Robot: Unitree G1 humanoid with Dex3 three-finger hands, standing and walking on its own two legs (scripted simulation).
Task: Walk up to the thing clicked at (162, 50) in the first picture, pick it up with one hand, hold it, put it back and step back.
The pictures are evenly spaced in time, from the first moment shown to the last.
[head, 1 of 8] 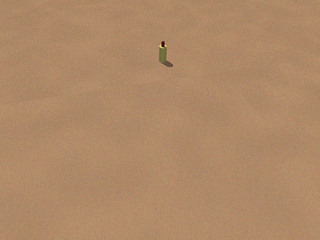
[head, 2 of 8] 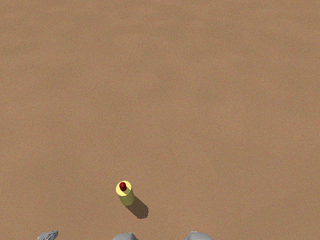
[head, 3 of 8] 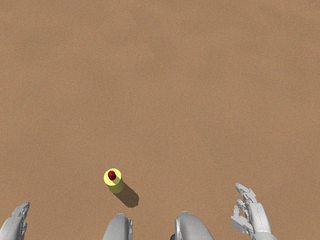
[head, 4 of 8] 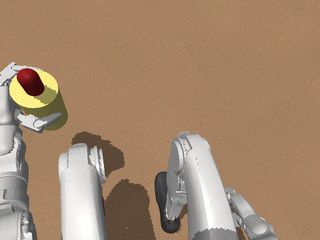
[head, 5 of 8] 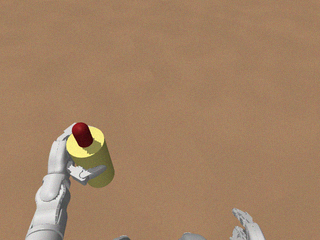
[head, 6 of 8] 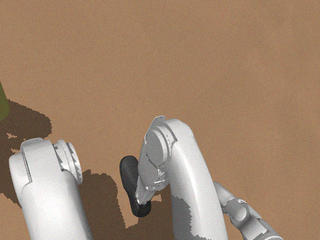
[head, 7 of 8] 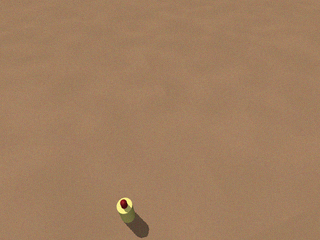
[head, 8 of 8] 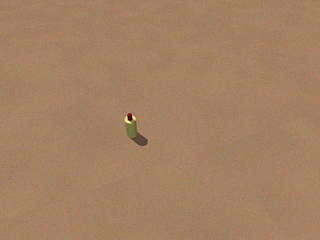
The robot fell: no
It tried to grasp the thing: yes
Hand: left
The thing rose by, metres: 0.65
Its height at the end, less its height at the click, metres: +0.00
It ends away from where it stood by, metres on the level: 0.02
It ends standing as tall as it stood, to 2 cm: yes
